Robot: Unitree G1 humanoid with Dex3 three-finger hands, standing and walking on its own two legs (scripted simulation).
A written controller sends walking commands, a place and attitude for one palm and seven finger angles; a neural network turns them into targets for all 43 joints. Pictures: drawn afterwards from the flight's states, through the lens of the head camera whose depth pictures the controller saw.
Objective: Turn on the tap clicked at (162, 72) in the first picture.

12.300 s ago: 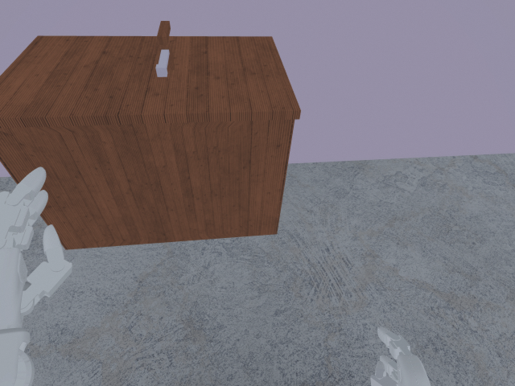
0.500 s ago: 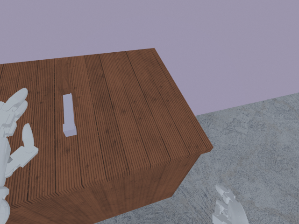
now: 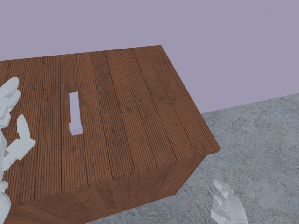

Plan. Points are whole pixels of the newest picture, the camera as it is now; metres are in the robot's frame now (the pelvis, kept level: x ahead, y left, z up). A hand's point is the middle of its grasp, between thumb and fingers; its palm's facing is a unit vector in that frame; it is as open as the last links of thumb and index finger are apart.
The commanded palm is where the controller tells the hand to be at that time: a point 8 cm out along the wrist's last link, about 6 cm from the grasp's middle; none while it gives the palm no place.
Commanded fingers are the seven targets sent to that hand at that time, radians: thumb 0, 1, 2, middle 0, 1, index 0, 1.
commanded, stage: look again from close up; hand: left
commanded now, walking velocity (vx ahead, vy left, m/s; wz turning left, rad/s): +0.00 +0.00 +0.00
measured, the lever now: (76, 128) +0.33 +0.23 +0.04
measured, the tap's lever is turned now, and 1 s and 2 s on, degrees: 0 0 0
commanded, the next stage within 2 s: shuffle to correct the standing spot in 0.20 s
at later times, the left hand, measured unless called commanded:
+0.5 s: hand (46, 140) +0.23 +0.23 +0.16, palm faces +0.36 -0.86 -0.37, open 7.4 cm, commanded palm +0.17 +0.26 +0.17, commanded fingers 0.00 0.90 0.90 -0.20 -0.30 -0.20 -0.30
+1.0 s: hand (75, 148) +0.22 +0.17 +0.15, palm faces +0.30 -0.86 -0.40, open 7.4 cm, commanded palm +0.16 +0.21 +0.17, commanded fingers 0.00 0.90 0.90 -0.20 -0.30 -0.20 -0.30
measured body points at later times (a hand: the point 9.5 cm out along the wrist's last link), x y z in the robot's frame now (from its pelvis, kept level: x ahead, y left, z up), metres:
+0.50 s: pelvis +0.00 -0.02 +0.00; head +0.04 +0.00 +0.45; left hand +0.20 +0.27 +0.18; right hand +0.18 -0.25 -0.07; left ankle +0.02 +0.06 -0.74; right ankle +0.00 -0.15 -0.74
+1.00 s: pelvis +0.00 -0.07 +0.00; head +0.04 -0.05 +0.44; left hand +0.20 +0.22 +0.18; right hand +0.17 -0.31 -0.08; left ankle +0.02 +0.06 -0.74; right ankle +0.00 -0.15 -0.74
